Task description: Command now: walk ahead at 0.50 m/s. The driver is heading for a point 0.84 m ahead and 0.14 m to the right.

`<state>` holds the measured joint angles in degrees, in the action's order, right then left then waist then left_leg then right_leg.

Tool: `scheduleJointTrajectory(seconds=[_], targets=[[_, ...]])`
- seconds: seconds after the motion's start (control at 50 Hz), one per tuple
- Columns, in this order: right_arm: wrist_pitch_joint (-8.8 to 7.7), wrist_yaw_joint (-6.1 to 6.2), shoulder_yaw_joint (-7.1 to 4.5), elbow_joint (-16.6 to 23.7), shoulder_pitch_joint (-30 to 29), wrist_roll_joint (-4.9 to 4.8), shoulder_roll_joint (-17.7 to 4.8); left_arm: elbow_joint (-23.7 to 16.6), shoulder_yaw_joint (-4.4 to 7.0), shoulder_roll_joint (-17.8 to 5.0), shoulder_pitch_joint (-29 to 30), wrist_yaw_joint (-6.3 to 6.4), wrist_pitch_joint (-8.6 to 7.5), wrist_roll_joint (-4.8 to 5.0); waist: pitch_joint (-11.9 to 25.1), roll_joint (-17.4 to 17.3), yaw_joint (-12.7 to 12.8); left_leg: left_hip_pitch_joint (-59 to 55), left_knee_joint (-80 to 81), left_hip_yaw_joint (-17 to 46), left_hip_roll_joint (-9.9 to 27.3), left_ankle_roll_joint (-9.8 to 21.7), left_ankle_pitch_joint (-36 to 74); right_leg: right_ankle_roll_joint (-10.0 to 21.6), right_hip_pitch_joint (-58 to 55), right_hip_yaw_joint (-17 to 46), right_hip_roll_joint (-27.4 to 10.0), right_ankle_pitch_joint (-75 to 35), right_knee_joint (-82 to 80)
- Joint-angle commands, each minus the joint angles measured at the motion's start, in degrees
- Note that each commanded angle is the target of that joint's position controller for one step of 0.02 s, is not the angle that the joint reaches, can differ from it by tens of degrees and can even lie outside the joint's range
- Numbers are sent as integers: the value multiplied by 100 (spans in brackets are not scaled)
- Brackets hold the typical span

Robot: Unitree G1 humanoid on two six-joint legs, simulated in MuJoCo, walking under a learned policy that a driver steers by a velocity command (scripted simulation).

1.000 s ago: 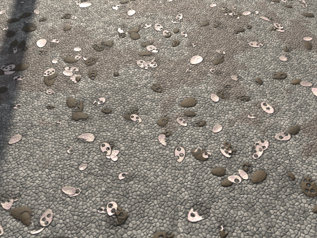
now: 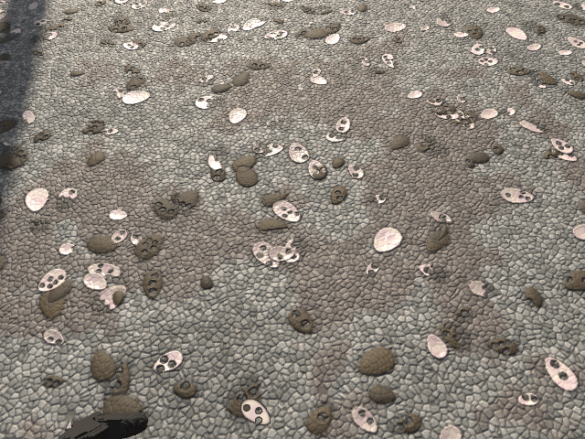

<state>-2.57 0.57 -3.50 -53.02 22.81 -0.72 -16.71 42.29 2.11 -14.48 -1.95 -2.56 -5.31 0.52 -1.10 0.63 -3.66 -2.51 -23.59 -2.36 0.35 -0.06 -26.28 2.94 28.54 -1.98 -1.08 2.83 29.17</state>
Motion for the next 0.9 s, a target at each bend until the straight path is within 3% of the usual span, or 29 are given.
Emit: scheduleJointTrajectory(seconds=[0.02,0.04,0.06,0.08,0.1,0.12,0.14,0.22,0.32,0.42,0.48,0.5,0.52,0.54,0.56,0.58,0.6,0.62,0.64,0.68,0.74,0.82,0.9], targets=[[-173,-24,137,483,650,67,102,341,547,-1765,-2358,61,5,-40,2262,1736,739,3647,-4474,284,-400,142,-321,1619,-5172,3842,-2103,1155,-622],[-299,-59,7,421,233,-57,-529,283,390,-1181,-2320,61,4,21,2071,1095,1015,4300,-5096,1022,-156,224,-711,1428,-5039,4195,-2021,1887,-1089],[-376,-88,-73,613,-320,-188,-790,228,321,-1001,-1893,82,-2,13,1239,806,960,4656,-5152,895,126,305,-221,1195,-4335,3369,-1868,1698,-1207],[-401,-59,-59,680,-629,-157,-742,159,288,-925,-1480,88,1,-11,776,309,785,4490,-4897,709,424,302,314,1087,-3510,2748,-1663,1079,-1340],[-385,-39,-82,706,-754,-54,-681,133,257,-805,-1220,79,-6,-64,437,163,623,4301,-4586,665,595,264,657,1085,-2827,2344,-1510,577,-1525],[-330,-41,-95,685,-635,-29,-614,129,229,-717,-1099,75,-36,-126,398,349,438,3914,-4401,722,747,241,864,1073,-2409,2066,-1384,186,-1667],[-266,-38,-86,639,-515,-27,-513,151,223,-662,-1049,64,-62,-113,373,383,347,3712,-4231,713,789,202,948,1086,-2201,1833,-1281,11,-1823],[-126,-2,-55,789,-940,50,-336,358,280,-862,-1246,129,-116,-53,59,224,327,4060,-3303,597,874,-20,1646,1147,-1950,1185,-1183,-580,-2195],[-207,-89,18,1027,-1871,34,-159,570,292,-979,-1611,225,-35,2,-152,224,633,3900,-1513,345,640,-43,3124,868,-2078,551,-891,-506,-2307],[-274,-236,41,1323,-2601,-32,-211,871,321,-1057,-2071,257,94,59,-348,250,840,4038,-726,324,464,105,2980,819,-2932,612,-1248,-532,-2005],[-310,-306,-15,1346,-2426,-29,-392,927,368,-1158,-1980,299,180,77,-189,378,605,3629,-508,256,316,327,2353,669,-3365,655,-1427,-1390,-1529],[-317,-297,-79,1252,-2045,-19,-515,913,380,-1207,-1862,311,207,79,52,445,363,3021,-429,97,145,432,2225,589,-3368,565,-1349,-2277,-1082],[-313,-261,-209,994,-1233,-1,-728,895,346,-1128,-1783,319,241,65,550,359,-42,1888,-323,-63,-25,592,2316,447,-3150,343,-1071,-2915,-141],[-299,-202,-335,754,-204,55,-1083,780,244,-916,-1806,334,243,-23,1356,-10,-415,155,-585,635,634,902,2487,250,-2146,118,-767,-1966,1380],[-258,-191,-461,625,292,90,-1603,699,38,-239,-2498,274,123,-47,2105,-1403,-166,-1998,-193,3305,2009,1828,1325,-187,316,-22,275,953,3614],[-254,-198,-310,656,329,50,-1075,813,96,-539,-2312,247,-6,39,2273,-1314,-335,-2059,516,4330,2211,1802,703,-115,1045,889,338,3052,4362],[-268,-184,-218,704,-101,46,-825,655,222,-959,-1804,215,-72,229,1370,-950,-293,-1327,632,3465,2065,1487,559,-7,1495,981,35,2730,4631],[-277,-175,-168,788,-563,59,-684,579,222,-954,-1495,235,-78,252,836,-593,-106,-454,787,2699,1879,1302,916,24,1390,809,-289,2177,4389],[-297,-187,-117,799,-892,93,-490,576,246,-895,-1354,268,-39,166,422,-384,59,282,1041,2162,1662,1198,1226,1,1192,758,-478,1764,4043],[-388,-203,-88,761,-1177,155,-326,690,272,-709,-1652,291,136,138,248,-708,364,1063,1401,1431,1396,1078,1747,-62,521,833,-705,1298,3699],[-469,-158,-143,607,-1123,190,-476,652,267,-499,-1585,315,296,136,23,-592,454,1323,1687,737,1388,1139,2383,-180,733,905,-714,758,3409],[-446,-43,-160,465,-972,185,-534,473,285,-473,-1057,259,249,78,-127,-394,325,972,1756,-16,1238,991,2893,-253,1108,882,-601,-420,2213],[-372,37,-188,336,-695,128,-677,179,190,-280,-298,121,224,43,-356,-260,26,606,1813,-495,1309,893,3012,-185,1047,391,-531,-928,1160]])
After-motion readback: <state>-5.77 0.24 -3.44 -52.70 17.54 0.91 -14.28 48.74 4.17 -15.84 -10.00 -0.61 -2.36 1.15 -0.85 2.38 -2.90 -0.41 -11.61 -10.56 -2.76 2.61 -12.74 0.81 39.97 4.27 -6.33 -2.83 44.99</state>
